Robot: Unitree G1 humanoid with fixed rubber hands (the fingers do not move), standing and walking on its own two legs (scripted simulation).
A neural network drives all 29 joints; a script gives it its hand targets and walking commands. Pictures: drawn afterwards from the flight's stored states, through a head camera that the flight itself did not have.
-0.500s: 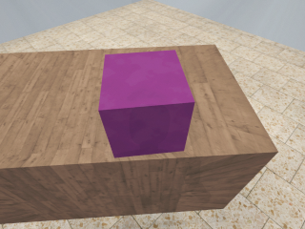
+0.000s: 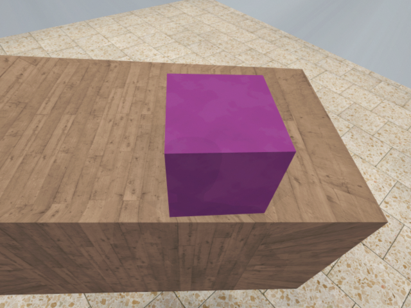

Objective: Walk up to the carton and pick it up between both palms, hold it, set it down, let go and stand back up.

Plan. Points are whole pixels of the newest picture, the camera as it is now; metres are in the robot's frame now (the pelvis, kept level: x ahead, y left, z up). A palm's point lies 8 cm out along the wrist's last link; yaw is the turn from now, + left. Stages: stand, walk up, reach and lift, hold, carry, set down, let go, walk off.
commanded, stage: walk up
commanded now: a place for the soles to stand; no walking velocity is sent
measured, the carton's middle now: (216, 145) +0.50 -0.03 +0.03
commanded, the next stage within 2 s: reach and lift in 1.68 s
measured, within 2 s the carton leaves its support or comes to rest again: neither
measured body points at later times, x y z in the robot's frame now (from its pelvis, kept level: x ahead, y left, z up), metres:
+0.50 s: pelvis -0.03 -0.03 +0.00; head -0.02 -0.03 +0.45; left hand +0.04 +0.28 -0.12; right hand +0.03 -0.35 -0.12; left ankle +0.03 +0.09 -0.73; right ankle -0.04 -0.17 -0.73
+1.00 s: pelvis -0.02 -0.03 +0.00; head +0.00 -0.02 +0.45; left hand +0.06 +0.28 -0.12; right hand +0.07 -0.34 -0.12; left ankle +0.03 +0.09 -0.73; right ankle -0.04 -0.17 -0.73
